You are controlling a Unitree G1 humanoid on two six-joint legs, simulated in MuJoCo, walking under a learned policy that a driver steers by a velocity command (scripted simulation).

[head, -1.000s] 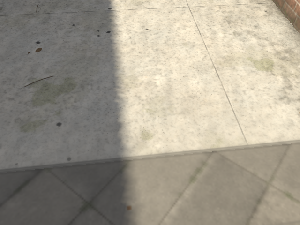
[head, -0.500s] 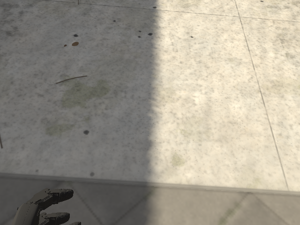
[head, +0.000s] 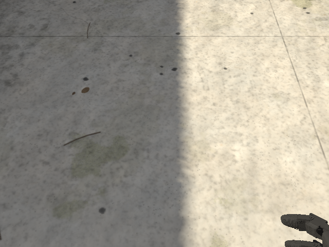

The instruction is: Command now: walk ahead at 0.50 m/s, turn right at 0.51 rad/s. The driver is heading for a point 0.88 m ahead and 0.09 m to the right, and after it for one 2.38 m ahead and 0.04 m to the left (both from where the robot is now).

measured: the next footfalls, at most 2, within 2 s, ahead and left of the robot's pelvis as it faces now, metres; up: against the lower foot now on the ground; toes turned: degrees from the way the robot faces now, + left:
left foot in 0.06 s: +0.20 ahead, +0.14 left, +0.00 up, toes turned -7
right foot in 0.58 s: +0.42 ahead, -0.18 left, +0.00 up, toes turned -23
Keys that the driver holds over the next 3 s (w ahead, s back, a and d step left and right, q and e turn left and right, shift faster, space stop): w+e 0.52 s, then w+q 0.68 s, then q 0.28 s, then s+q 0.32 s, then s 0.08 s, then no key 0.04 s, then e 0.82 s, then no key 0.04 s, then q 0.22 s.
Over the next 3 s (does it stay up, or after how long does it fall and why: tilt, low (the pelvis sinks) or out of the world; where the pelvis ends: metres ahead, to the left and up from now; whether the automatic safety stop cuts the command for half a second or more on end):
stays up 0.73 -0.17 0.00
